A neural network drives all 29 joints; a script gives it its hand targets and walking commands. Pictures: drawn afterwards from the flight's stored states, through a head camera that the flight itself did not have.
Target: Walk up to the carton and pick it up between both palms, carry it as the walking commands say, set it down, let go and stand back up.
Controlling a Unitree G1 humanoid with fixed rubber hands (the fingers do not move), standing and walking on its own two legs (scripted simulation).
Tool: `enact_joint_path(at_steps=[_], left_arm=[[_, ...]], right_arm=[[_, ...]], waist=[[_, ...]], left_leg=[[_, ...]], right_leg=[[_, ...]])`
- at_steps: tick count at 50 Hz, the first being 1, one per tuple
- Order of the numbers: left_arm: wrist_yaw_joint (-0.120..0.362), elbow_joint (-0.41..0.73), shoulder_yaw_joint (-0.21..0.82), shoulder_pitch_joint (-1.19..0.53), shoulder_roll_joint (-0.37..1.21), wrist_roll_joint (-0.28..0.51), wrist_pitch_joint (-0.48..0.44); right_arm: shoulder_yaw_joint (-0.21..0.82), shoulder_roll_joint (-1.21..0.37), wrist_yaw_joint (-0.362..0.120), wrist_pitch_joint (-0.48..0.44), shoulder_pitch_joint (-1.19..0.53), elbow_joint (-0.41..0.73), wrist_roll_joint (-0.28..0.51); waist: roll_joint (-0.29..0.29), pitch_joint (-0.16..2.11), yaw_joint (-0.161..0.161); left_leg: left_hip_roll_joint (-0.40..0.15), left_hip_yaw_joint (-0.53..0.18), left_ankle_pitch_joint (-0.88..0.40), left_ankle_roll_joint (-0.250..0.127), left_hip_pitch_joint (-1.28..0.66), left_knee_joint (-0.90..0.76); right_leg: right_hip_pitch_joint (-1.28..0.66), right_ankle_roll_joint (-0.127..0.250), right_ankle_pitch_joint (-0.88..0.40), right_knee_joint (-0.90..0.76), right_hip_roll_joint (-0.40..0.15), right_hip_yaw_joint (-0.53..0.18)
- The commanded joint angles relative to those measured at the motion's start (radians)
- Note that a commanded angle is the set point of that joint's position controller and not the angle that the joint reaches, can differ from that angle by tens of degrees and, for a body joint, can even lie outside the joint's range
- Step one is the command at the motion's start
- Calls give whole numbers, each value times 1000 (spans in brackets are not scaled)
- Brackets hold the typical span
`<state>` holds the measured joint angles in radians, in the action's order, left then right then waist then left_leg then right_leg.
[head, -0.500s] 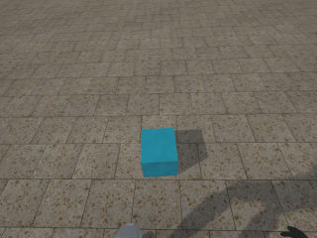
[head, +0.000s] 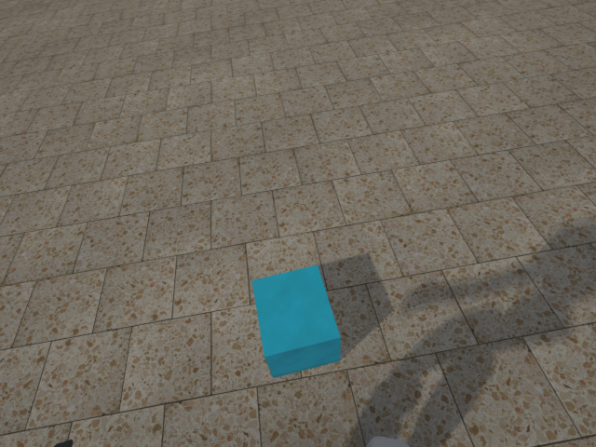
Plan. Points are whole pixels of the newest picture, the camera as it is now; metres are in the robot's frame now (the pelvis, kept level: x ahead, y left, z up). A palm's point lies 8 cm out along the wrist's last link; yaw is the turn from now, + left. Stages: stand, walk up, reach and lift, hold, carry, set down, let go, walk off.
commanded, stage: walk up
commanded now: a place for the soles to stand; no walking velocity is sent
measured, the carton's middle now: (295, 320) +0.60 +0.05 -0.66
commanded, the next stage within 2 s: none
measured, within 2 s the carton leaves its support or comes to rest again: neither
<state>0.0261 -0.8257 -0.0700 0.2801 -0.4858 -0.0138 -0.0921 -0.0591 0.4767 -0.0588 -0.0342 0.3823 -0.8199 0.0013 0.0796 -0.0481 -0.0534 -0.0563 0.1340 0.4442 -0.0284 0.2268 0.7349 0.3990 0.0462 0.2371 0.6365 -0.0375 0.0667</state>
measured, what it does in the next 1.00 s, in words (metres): walks ahead: left foot, then right foot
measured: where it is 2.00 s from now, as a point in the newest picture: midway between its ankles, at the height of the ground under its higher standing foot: outside the picture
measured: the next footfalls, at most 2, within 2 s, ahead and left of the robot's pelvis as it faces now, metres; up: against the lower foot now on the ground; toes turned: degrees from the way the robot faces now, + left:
left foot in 0.30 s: +0.22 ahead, +0.21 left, +0.00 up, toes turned +5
right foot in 0.64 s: +0.14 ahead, -0.06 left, +0.00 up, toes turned -7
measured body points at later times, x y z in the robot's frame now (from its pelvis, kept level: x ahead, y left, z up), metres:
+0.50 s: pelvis +0.09 +0.07 +0.00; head +0.11 +0.09 +0.45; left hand +0.14 +0.41 -0.13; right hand +0.21 -0.26 -0.07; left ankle +0.18 +0.20 -0.72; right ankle +0.11 -0.06 -0.69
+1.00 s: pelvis +0.11 +0.02 +0.00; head +0.13 +0.01 +0.45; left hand +0.26 +0.32 -0.10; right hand +0.13 -0.33 -0.11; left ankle +0.13 +0.17 -0.71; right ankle +0.10 -0.06 -0.72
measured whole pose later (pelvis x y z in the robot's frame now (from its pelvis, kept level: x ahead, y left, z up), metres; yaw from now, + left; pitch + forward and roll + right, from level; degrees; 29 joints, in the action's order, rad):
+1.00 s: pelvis +0.11 +0.02 +0.00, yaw -3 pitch -1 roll +1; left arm 0.03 -0.90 -0.03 0.13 -0.41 -0.01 0.00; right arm 0.00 0.46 0.04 -0.05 0.25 -1.00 0.00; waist -0.01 -0.04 -0.03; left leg -0.07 0.06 0.31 0.01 0.32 0.68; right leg 0.29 0.06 0.38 0.69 0.00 0.08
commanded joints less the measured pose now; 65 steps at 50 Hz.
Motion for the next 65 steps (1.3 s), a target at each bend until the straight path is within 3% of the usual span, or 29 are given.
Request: enact_joint_path(at_steps=[1, 4, 7, 10, 12, 13, 14, 16, 17, 22, 25, 29, 32, 33, 36, 39, 42, 43, 45, 47, 49, 52, 54, 56, 58, 60, 61, 62, 65], left_arm=[[-35, 43, -68, 102, -244, 24, -11], [-26, 51, -55, 141, -269, 21, -11], [-31, 57, -44, 78, -240, 7, -9], [-30, 77, -14, -17, -208, 24, 14], [-32, 84, 23, -36, -114, 11, 32], [-39, 82, 31, -11, -92, 17, 45], [-38, 63, 8, 49, -162, 14, 63], [-34, -5, 12, 107, -132, 11, 79], [-29, -45, -2, 123, -180, 0, 86], [-17, -62, -21, 77, -166, 3, 108], [3, -39, -38, 51, -160, -12, 116], [14, -69, -53, 84, -157, -20, 122], [11, -26, -63, -34, -238, -22, 119], [7, -9, -55, -109, -248, -18, 117], [9, 13, -30, -159, -183, -9, 124], [6, -3, -22, -127, -154, 2, 120], [0, 9, -10, -137, -122, 6, 106], [-11, -14, -13, -105, -125, 18, 104], [-10, -59, -15, -70, -137, 1, 78], [-16, -70, -40, -111, -208, -6, 77], [-19, -66, -38, -69, -195, 1, 77], [-34, -71, -35, -72, -157, 2, 79], [-33, -76, -27, -87, -136, 14, 79], [-32, -71, -19, -153, -136, 16, 86], [-23, -53, 4, -235, -113, 17, 93], [-14, -86, 23, -195, -74, 19, 104], [-4, -84, 10, -160, -86, 17, 109], [1, -108, 7, -107, -84, 20, 107], [11, -185, -5, -29, -106, 5, 100]], right_arm=[[-33, 184, 14, -14, -76, 105, -26], [-35, 155, 1, -16, -81, 90, 3], [-35, 122, 1, -5, -63, 70, 5], [-47, 120, 28, -8, -27, 20, 2], [-64, 211, 47, -19, 11, -12, 3], [-64, 248, 55, -23, -30, 8, -9], [-60, 255, 60, -25, -98, 39, -4], [-52, 252, 69, -33, -224, 51, -26], [-50, 255, 71, -28, -241, 18, -15], [-48, 244, 79, -25, -201, -12, -14], [-62, 269, 93, -10, -189, -7, -10], [-37, 217, 96, 1, -236, -14, -9], [-9, 157, 104, 6, -206, -22, 7], [-14, 173, 109, 7, -200, -46, 5], [-22, 181, 100, -5, -118, -104, 5], [-10, 163, 108, -23, -65, -134, -1], [-16, 254, 114, -52, -101, -107, -15], [-18, 269, 111, -53, -156, -135, -7], [5, 204, 100, -41, -194, -120, 7], [29, 130, 99, -26, -195, -105, 8], [39, 130, 109, -22, -232, -112, -2], [28, 116, 99, -17, -219, -125, 1], [29, 115, 99, -6, -221, -131, -4], [24, 97, 93, -3, -191, -146, 1], [4, 146, 91, -5, -172, -178, -10], [2, 199, 90, -9, -255, -147, -14], [11, 197, 90, -6, -320, -132, -22], [15, 185, 89, -4, -381, -114, -19], [9, 177, 73, 8, -361, -143, -27]], waist=[[-192, 8, 104], [-187, 23, 83], [-311, 31, 55], [-234, 72, 9], [5, 91, -40], [165, 85, -7], [33, 61, 15], [86, -41, 77], [15, -13, 62], [179, -2, 51], [137, 52, 52], [-23, 94, 101], [-294, -11, 80], [-287, -19, 67], [-245, -41, 34], [-215, 34, 12], [-35, 86, 53], [3, 73, 72], [-92, 149, 96], [-229, 122, 83], [-185, 68, 109], [-196, 25, 101], [-156, 48, 84], [-235, 37, 62], [-58, 62, -8], [91, 29, 21], [50, -6, 59], [102, -45, 87], [-3, -69, 96]], left_leg=[[-81, -205, 47, -19, 489, 274], [-30, -127, -6, 0, 293, 158], [-23, -62, -114, 17, 198, 94], [36, -10, -382, 15, -5, -91], [-94, -167, -357, -20, -108, -236], [-297, -454, -190, -113, -47, -412], [-369, -566, 31, -171, 1, -473], [-326, -475, 210, -131, 147, -493], [-269, -427, 156, -143, 87, -454], [-267, -295, -143, -159, 120, -376], [-298, -292, -225, -184, 109, -316], [-205, -193, 26, -87, 218, -239], [6, -25, 85, 12, 278, 50], [15, -48, 72, -1, 222, 79], [17, -22, -103, 5, 62, 16], [-6, -70, -291, -11, -14, -149], [-246, -423, -419, -126, -15, -271], [-249, -384, -444, -171, -30, -242], [-142, -222, -462, -79, 89, -150], [31, -54, -155, -7, 277, 3], [18, -75, 92, -5, 321, 19], [18, -80, 14, -22, 303, -14], [23, -59, -117, -30, 184, -73], [26, -36, -230, -22, 66, -122], [-25, -120, -339, -43, -153, -263], [-198, -362, 90, -99, 26, -456], [-242, -426, 290, -128, 138, -527], [-202, -394, 400, -117, 211, -560], [-163, -319, 276, -43, 280, -516]], right_leg=[[-361, 250, -101, -244, -334, -475], [-238, 223, -412, -217, -276, -279], [-121, 197, -517, -190, -246, -176], [0, 109, -327, -101, -181, -109], [152, 38, 17, 154, -56, 11], [173, -5, 282, 263, 3, -7], [156, -17, 311, 335, -11, -93], [154, -30, 281, 340, -45, -112], [114, -17, 252, 312, -53, -94], [88, -24, 183, 283, -65, -68], [15, -17, 209, 219, -37, -54], [-178, 22, 163, 43, 21, 1], [-48, 152, 321, -269, -227, -404], [20, 181, 322, -295, -254, -382], [145, 115, 338, -226, -147, -232], [38, 65, -28, -74, -108, -156], [8, 3, 29, 135, -49, -97], [-21, -1, 63, 49, -46, -93], [-236, 18, -143, -104, -71, -142], [-368, 130, -311, -184, -226, -317], [-401, 169, -493, -177, -278, -349], [-406, 73, -714, -166, -224, -239], [-373, 43, -681, -197, -190, -200], [-236, 52, -516, -198, -168, -134], [-45, 56, -153, -141, -162, -117], [-72, -1, 251, -88, -49, -64], [-120, 2, 250, -15, -25, -62], [-154, -7, 239, -24, -24, -77], [-245, 20, 280, -205, -29, -71]])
